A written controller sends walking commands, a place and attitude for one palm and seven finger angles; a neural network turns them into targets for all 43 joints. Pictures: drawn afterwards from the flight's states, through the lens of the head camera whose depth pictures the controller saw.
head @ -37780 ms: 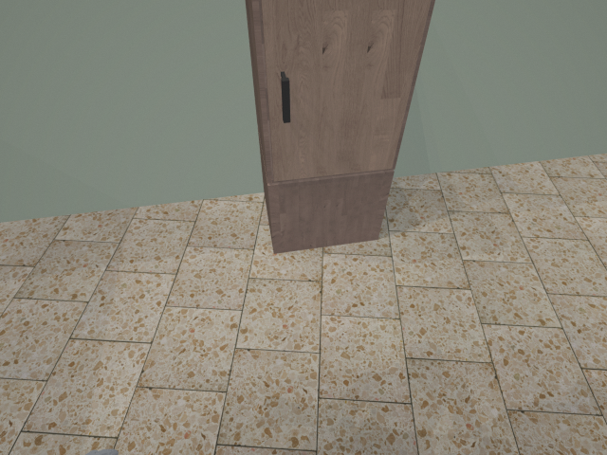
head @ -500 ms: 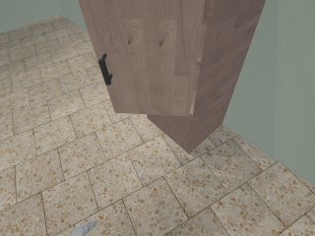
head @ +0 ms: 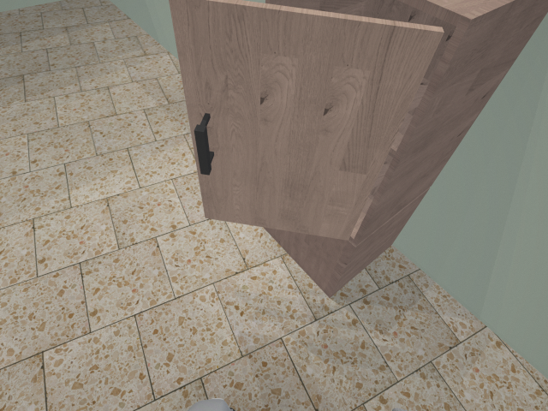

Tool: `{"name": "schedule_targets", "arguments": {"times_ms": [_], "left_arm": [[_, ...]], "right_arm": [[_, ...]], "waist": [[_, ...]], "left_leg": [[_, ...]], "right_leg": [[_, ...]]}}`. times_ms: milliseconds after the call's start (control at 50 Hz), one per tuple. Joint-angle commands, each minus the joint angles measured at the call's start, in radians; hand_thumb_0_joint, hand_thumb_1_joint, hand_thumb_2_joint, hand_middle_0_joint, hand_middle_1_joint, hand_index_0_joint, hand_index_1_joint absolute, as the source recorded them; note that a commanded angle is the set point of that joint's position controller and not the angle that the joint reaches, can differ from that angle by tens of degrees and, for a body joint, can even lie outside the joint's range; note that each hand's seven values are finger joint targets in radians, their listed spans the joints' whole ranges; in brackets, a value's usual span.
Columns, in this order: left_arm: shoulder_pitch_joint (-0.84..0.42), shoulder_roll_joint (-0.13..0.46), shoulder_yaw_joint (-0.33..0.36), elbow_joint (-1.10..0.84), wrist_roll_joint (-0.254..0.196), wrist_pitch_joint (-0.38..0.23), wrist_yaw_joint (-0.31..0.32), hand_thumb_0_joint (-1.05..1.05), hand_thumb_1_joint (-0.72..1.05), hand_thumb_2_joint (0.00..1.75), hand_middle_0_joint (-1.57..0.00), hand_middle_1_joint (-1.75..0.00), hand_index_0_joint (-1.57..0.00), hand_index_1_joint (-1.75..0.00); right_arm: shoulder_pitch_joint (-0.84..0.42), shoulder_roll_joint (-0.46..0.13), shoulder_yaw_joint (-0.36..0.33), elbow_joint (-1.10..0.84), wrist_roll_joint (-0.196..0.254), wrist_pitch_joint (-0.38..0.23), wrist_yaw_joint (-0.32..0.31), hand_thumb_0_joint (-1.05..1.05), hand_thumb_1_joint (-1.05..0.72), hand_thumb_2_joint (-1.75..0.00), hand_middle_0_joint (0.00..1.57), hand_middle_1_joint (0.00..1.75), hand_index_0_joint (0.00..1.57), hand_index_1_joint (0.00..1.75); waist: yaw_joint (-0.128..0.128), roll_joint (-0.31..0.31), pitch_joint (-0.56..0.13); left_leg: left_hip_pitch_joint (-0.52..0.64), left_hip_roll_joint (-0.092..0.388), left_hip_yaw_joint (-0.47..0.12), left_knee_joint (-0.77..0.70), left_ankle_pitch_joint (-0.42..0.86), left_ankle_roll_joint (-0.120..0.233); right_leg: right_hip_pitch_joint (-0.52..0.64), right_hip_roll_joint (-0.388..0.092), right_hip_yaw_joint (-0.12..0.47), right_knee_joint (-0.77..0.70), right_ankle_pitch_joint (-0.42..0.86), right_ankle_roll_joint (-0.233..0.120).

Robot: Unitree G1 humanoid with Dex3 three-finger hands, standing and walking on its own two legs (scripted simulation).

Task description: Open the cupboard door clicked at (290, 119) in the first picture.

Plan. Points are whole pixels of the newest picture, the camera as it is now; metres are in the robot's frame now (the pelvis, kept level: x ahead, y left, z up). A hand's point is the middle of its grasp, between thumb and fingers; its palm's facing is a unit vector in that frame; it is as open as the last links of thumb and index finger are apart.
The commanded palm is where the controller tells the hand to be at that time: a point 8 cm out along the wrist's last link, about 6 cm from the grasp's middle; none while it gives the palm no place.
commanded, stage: come to a stop and stand still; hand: left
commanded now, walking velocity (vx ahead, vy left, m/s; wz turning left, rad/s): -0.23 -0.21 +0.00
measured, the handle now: (206, 144) +0.60 +0.20 -0.02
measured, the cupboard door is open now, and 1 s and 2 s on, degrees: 42 42 42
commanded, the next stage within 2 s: look again from close up in 1.44 s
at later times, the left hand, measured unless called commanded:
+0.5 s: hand out of the picture +0.02 +0.14 -0.16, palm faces +0.00 -0.98 -0.20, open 7.3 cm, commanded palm none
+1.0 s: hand out of the picture +0.00 +0.17 -0.17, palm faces -0.02 -0.98 -0.21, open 7.4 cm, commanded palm none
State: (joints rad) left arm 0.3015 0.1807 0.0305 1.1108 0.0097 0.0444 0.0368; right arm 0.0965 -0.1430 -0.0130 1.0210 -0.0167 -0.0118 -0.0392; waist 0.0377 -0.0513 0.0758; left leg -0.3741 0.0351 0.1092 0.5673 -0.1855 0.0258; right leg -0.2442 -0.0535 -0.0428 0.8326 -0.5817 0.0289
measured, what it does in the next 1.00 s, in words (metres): steps on the spot: right foot, then left foot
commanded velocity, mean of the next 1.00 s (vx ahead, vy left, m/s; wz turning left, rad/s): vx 0.02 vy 0.01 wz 0.00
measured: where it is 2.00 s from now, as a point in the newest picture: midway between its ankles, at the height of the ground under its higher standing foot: outside the picture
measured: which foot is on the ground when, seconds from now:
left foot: down 0.00-0.28, up 0.30-0.48, down 0.50-1.00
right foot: up 0.00-0.26, down 0.28-1.00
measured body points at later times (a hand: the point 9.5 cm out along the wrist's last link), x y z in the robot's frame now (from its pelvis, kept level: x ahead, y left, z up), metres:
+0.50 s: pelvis -0.02 -0.03 +0.01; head -0.01 -0.04 +0.46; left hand +0.02 +0.19 -0.15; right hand -0.03 -0.28 -0.15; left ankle -0.01 +0.09 -0.73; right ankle -0.05 -0.15 -0.73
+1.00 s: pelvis -0.03 +0.00 +0.01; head -0.02 +0.00 +0.46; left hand +0.00 +0.23 -0.15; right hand +0.00 -0.24 -0.15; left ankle -0.01 +0.09 -0.73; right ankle -0.05 -0.15 -0.73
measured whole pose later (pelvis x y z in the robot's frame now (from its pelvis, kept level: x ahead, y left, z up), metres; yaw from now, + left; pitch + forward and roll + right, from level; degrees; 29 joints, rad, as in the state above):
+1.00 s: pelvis -0.03 +0.00 +0.01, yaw -2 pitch -1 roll +0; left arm 0.28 0.17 0.00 1.06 0.02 0.00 0.04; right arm 0.26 -0.18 0.00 1.04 -0.01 -0.02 -0.02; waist 0.00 0.00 0.02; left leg -0.23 -0.03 0.05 0.52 -0.27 0.05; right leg -0.18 -0.07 -0.03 0.51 -0.30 0.05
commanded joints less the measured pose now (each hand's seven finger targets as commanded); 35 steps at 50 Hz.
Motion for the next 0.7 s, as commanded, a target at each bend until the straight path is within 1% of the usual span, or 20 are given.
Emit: {"name": "schedule_targets", "arguments": {"times_ms": [0, 80, 160, 200, 220, 240, 260, 280, 320, 420, 460, 480, 500, 540, 560, 580, 600, 620, 640, 680], "left_arm": [[0.041, 0.090, 0.037, -0.101, 0.001, 0.005, -0.007, 0.00, 0.90, 0.90, -0.20, -0.30, -0.20, -0.30], [0.032, 0.078, 0.053, -0.140, 0.010, 0.021, -0.022, 0.00, 0.90, 0.90, -0.20, -0.30, -0.20, -0.30], [0.047, 0.061, 0.048, -0.148, 0.012, 0.013, -0.030, 0.00, 0.90, 0.90, -0.20, -0.30, -0.20, -0.30], [0.120, 0.062, 0.047, -0.122, 0.014, 0.005, -0.031, 0.00, 0.90, 0.90, -0.20, -0.30, -0.20, -0.30], [0.155, 0.092, 0.053, -0.112, 0.019, 0.003, -0.025, 0.00, 0.90, 0.90, -0.20, -0.30, -0.20, -0.30], [0.140, 0.159, 0.060, -0.127, 0.029, -0.006, -0.017, 0.00, 0.90, 0.90, -0.20, -0.30, -0.20, -0.30], [0.036, 0.210, 0.054, -0.169, 0.027, -0.011, -0.013, 0.00, 0.90, 0.90, -0.20, -0.30, -0.20, -0.30], [-0.058, 0.192, 0.042, -0.188, 0.022, -0.034, -0.007, 0.00, 0.90, 0.90, -0.20, -0.30, -0.20, -0.30], [-0.135, 0.144, 0.028, -0.182, 0.016, -0.053, -0.008, 0.00, 0.90, 0.90, -0.20, -0.30, -0.20, -0.30], [-0.069, 0.142, 0.021, -0.116, 0.005, -0.067, -0.015, 0.00, 0.90, 0.90, -0.20, -0.30, -0.20, -0.30], [-0.028, 0.100, 0.009, -0.092, -0.007, -0.066, -0.016, 0.00, 0.90, 0.90, -0.20, -0.30, -0.20, -0.30], [-0.029, 0.089, 0.010, -0.087, -0.006, -0.061, -0.011, 0.00, 0.90, 0.90, -0.20, -0.30, -0.20, -0.30], [-0.022, 0.084, 0.010, -0.076, -0.007, -0.063, -0.014, 0.00, 0.90, 0.90, -0.20, -0.30, -0.20, -0.30], [-0.031, 0.094, 0.010, -0.052, -0.011, -0.056, -0.010, 0.00, 0.90, 0.90, -0.20, -0.30, -0.20, -0.30], [-0.032, 0.091, 0.007, -0.041, -0.011, -0.055, -0.009, 0.00, 0.90, 0.90, -0.20, -0.30, -0.20, -0.30], [0.090, 0.091, -0.007, -0.007, 0.002, -0.075, 0.040, 0.00, 0.90, 0.90, -0.20, -0.30, -0.20, -0.30], [0.036, 0.137, -0.004, -0.034, 0.009, -0.093, 0.031, 0.00, 0.90, 0.90, -0.20, -0.30, -0.20, -0.30], [0.028, 0.120, -0.007, -0.062, 0.009, -0.096, 0.024, 0.00, 0.90, 0.90, -0.20, -0.30, -0.20, -0.30], [0.023, 0.098, -0.010, -0.067, 0.006, -0.096, 0.022, 0.00, 0.90, 0.90, -0.20, -0.30, -0.20, -0.30], [0.028, 0.087, -0.012, -0.073, 0.004, -0.084, 0.018, 0.00, 0.90, 0.90, -0.20, -0.30, -0.20, -0.30]], "right_arm": [[0.129, -0.243, -0.074, -0.030, -0.005, 0.025, -0.031, 0.00, -0.90, -0.90, 0.20, 0.30, 0.20, 0.30], [0.067, -0.235, -0.080, -0.050, -0.009, 0.026, -0.022, 0.00, -0.90, -0.90, 0.20, 0.30, 0.20, 0.30], [0.054, -0.253, -0.091, -0.058, -0.022, 0.035, -0.003, 0.00, -0.90, -0.90, 0.20, 0.30, 0.20, 0.30], [0.046, -0.239, -0.093, -0.061, -0.020, 0.045, 0.005, 0.00, -0.90, -0.90, 0.20, 0.30, 0.20, 0.30], [0.054, -0.202, -0.089, -0.069, -0.015, 0.053, 0.011, 0.00, -0.90, -0.90, 0.20, 0.30, 0.20, 0.30], [0.056, -0.130, -0.077, -0.083, -0.004, 0.061, 0.020, 0.00, -0.90, -0.90, 0.20, 0.30, 0.20, 0.30], [0.016, -0.105, -0.066, -0.113, 0.000, 0.065, 0.034, 0.00, -0.90, -0.90, 0.20, 0.30, 0.20, 0.30], [0.017, -0.115, -0.066, -0.101, -0.005, 0.063, 0.039, 0.00, -0.90, -0.90, 0.20, 0.30, 0.20, 0.30], [0.116, -0.101, -0.059, -0.049, -0.007, 0.052, 0.043, 0.00, -0.90, -0.90, 0.20, 0.30, 0.20, 0.30], [0.209, -0.088, -0.036, 0.011, -0.003, 0.019, 0.031, 0.00, -0.90, -0.90, 0.20, 0.30, 0.20, 0.30], [0.219, -0.120, -0.026, 0.034, -0.005, -0.001, 0.019, 0.00, -0.90, -0.90, 0.20, 0.30, 0.20, 0.30], [0.219, -0.142, -0.026, 0.037, -0.005, 0.000, 0.013, 0.00, -0.90, -0.90, 0.20, 0.30, 0.20, 0.30], [0.221, -0.135, -0.023, 0.048, -0.004, -0.005, 0.003, 0.00, -0.90, -0.90, 0.20, 0.30, 0.20, 0.30], [0.235, -0.126, -0.015, 0.078, 0.001, -0.013, 0.000, 0.00, -0.90, -0.90, 0.20, 0.30, 0.20, 0.30], [0.232, -0.123, -0.014, 0.085, 0.002, -0.011, -0.002, 0.00, -0.90, -0.90, 0.20, 0.30, 0.20, 0.30], [0.118, -0.128, -0.009, 0.000, 0.017, -0.024, 0.014, 0.00, -0.90, -0.90, 0.20, 0.30, 0.20, 0.30], [0.163, -0.100, 0.003, -0.033, 0.012, -0.009, 0.019, 0.00, -0.90, -0.90, 0.20, 0.30, 0.20, 0.30], [0.259, -0.077, -0.003, -0.018, 0.000, -0.017, 0.021, 0.00, -0.90, -0.90, 0.20, 0.30, 0.20, 0.30], [0.286, -0.093, -0.004, -0.008, -0.001, -0.025, 0.017, 0.00, -0.90, -0.90, 0.20, 0.30, 0.20, 0.30], [0.259, -0.113, -0.008, -0.011, 0.004, -0.024, 0.010, 0.00, -0.90, -0.90, 0.20, 0.30, 0.20, 0.30]], "waist": [[-0.056, 0.137, -0.174], [-0.039, 0.209, -0.183], [-0.033, 0.224, -0.155], [0.001, 0.177, -0.102], [0.012, 0.080, -0.081], [0.010, -0.141, -0.040], [0.005, -0.223, 0.014], [-0.024, -0.158, 0.024], [-0.071, -0.142, 0.021], [-0.056, -0.052, -0.007], [-0.030, 0.076, -0.043], [-0.025, 0.042, -0.047], [-0.016, -0.008, -0.051], [-0.023, 0.141, -0.131], [-0.020, 0.142, -0.125], [0.019, 0.111, -0.016], [-0.050, 0.054, -0.010], [-0.072, 0.020, -0.121], [-0.065, 0.034, -0.211], [-0.045, 0.100, -0.175]], "left_leg": [[0.228, 0.364, -0.274, -0.163, 0.652, 0.202], [0.136, 0.331, -0.233, -0.250, 0.217, 0.157], [0.027, 0.297, -0.240, -0.310, -0.137, 0.107], [-0.094, 0.224, -0.197, -0.284, -0.300, 0.055], [-0.164, 0.144, -0.143, -0.214, -0.368, 0.013], [-0.219, 0.018, -0.055, -0.003, -0.381, -0.049], [-0.160, -0.026, -0.048, 0.197, -0.334, -0.057], [-0.102, -0.003, -0.116, 0.288, -0.276, -0.039], [-0.025, 0.002, -0.102, 0.267, -0.178, -0.035], [0.148, -0.019, -0.078, -0.108, -0.028, -0.045], [0.201, 0.064, -0.174, -0.173, 0.167, -0.013], [0.156, 0.090, -0.190, -0.175, 0.144, -0.005], [0.156, 0.090, -0.176, -0.154, 0.214, -0.006], [0.199, 0.079, -0.165, -0.170, 0.335, -0.008], [0.196, 0.080, -0.164, -0.175, 0.313, -0.006], [0.143, 0.074, -0.116, 0.020, 0.193, -0.030], [0.114, 0.040, -0.112, -0.015, 0.032, -0.043], [0.143, 0.030, -0.110, -0.051, 0.014, -0.025], [0.176, 0.047, -0.129, -0.053, 0.156, -0.015], [0.187, 0.073, -0.154, -0.059, 0.298, -0.002]], "right_leg": [[-0.185, 0.011, 0.058, 0.255, -0.003, -0.003], [-0.171, 0.013, 0.055, 0.230, 0.076, 0.002], [-0.004, 0.026, -0.022, -0.079, 0.101, -0.027], [0.148, 0.048, -0.063, -0.294, 0.221, -0.042], [0.200, 0.011, -0.013, -0.427, 0.196, -0.059], [0.110, -0.176, 0.266, -0.639, -0.087, -0.132], [-0.095, -0.326, 0.407, -0.772, -0.219, -0.202], [-0.193, -0.315, 0.401, -0.763, -0.167, -0.207], [-0.147, -0.207, 0.220, -0.668, 0.104, -0.170], [-0.032, -0.163, 0.140, -0.526, 0.342, -0.126], [-0.014, -0.081, 0.090, -0.461, 0.393, -0.072], [0.038, -0.062, 0.083, -0.475, 0.377, -0.063], [0.071, -0.059, 0.075, -0.461, 0.506, -0.061], [0.137, -0.064, 0.053, -0.413, 0.551, -0.057], [0.144, -0.059, 0.049, -0.424, 0.516, -0.055], [0.038, -0.109, 0.132, -0.475, 0.721, -0.061], [0.047, -0.166, 0.146, -0.456, 0.856, -0.080], [0.107, -0.143, 0.109, -0.376, 0.879, -0.092], [0.164, -0.112, 0.075, -0.327, 0.864, -0.085], [0.118, -0.071, 0.056, -0.324, 0.652, -0.073]]}}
